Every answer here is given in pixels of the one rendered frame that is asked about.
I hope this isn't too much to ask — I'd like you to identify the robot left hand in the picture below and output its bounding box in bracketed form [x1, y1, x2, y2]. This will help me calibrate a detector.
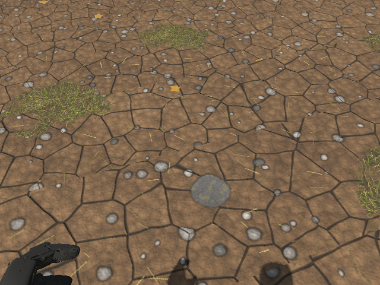
[0, 242, 80, 285]

